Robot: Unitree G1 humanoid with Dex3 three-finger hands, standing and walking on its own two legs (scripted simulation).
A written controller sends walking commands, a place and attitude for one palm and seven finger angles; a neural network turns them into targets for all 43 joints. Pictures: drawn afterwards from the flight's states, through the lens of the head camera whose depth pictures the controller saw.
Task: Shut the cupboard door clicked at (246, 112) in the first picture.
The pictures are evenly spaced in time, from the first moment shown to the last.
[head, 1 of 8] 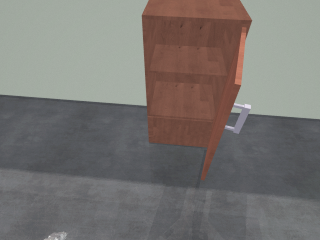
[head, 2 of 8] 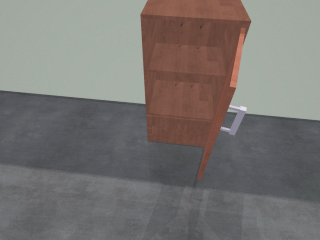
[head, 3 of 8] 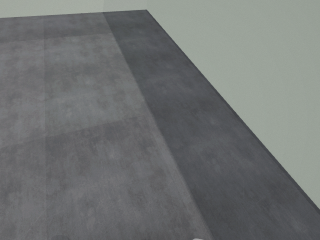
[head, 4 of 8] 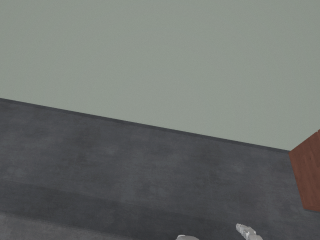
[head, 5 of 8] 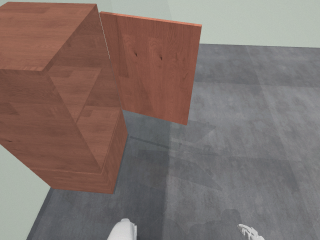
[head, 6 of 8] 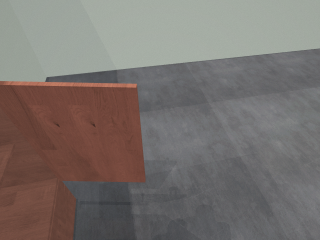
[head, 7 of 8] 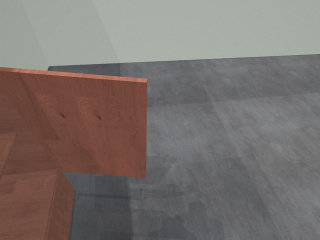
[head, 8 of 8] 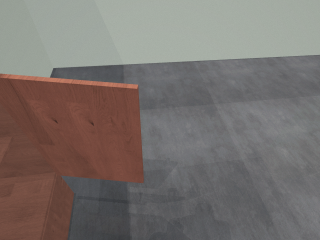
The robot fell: no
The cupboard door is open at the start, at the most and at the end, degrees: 77 77 77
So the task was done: no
